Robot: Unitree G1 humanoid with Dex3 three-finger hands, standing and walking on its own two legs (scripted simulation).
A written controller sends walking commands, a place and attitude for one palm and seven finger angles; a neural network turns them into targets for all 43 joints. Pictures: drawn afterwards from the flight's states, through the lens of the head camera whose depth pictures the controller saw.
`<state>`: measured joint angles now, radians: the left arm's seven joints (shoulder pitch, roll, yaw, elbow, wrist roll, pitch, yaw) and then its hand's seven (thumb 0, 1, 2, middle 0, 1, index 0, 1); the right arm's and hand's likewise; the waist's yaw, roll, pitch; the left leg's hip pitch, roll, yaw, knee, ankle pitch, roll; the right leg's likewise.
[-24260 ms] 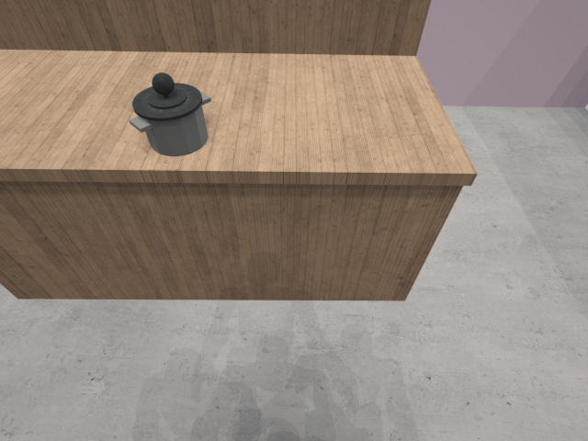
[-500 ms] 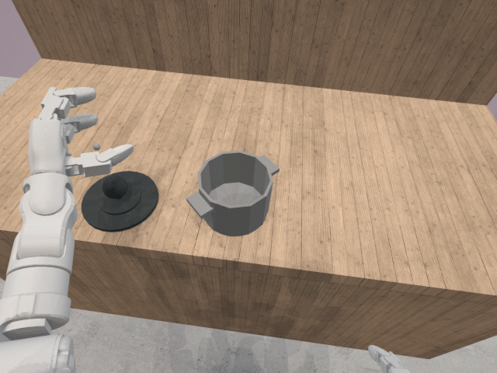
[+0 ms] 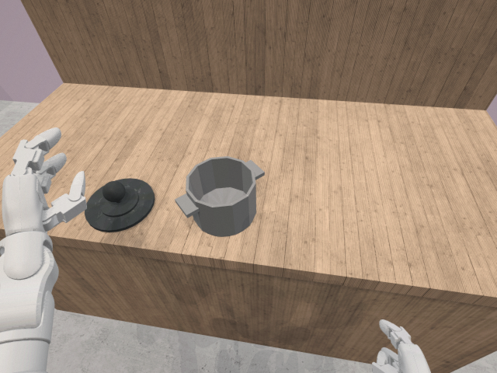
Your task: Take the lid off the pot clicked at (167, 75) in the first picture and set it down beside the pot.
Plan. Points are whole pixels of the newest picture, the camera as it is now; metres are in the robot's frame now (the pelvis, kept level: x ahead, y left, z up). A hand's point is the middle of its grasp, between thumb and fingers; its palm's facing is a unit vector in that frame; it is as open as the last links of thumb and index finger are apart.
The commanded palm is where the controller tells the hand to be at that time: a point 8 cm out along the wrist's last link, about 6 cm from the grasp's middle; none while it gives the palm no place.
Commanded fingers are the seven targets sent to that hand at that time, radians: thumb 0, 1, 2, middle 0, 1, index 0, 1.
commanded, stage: draw the hand back to the body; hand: left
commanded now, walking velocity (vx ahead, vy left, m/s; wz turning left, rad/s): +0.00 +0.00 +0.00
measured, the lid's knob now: (114, 191) +0.49 +0.35 -0.03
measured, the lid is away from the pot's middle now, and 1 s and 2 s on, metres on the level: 0.25 0.25 0.25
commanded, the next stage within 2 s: step back with the hand held close in 0.94 s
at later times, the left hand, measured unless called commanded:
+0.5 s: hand (51, 256) +0.21 +0.26 +0.16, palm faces +0.42 -0.85 -0.33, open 7.4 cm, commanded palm +0.16 +0.29 +0.17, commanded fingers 0.00 0.90 0.90 -0.20 -0.30 -0.20 -0.30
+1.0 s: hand (16, 294) +0.17 +0.27 +0.16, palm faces +0.41 -0.84 -0.37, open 7.4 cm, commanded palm +0.12 +0.31 +0.17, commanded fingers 0.00 0.90 0.90 -0.20 -0.30 -0.20 -0.30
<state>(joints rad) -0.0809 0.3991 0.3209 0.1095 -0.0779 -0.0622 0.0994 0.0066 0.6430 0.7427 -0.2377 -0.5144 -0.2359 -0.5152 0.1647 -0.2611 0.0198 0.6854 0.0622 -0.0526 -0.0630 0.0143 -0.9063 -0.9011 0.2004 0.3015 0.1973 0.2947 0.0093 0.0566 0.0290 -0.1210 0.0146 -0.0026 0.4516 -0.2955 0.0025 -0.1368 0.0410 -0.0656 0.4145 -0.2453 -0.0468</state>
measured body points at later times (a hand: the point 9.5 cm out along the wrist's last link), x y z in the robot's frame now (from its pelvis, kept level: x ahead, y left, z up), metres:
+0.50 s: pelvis -0.02 +0.00 +0.00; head -0.03 -0.02 +0.45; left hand +0.19 +0.30 +0.18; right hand +0.17 -0.23 -0.09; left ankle -0.03 +0.12 -0.74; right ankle -0.01 -0.09 -0.74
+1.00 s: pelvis -0.01 +0.03 +0.00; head -0.03 +0.02 +0.45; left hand +0.14 +0.32 +0.18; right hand +0.19 -0.18 -0.07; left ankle -0.03 +0.12 -0.74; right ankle -0.01 -0.09 -0.74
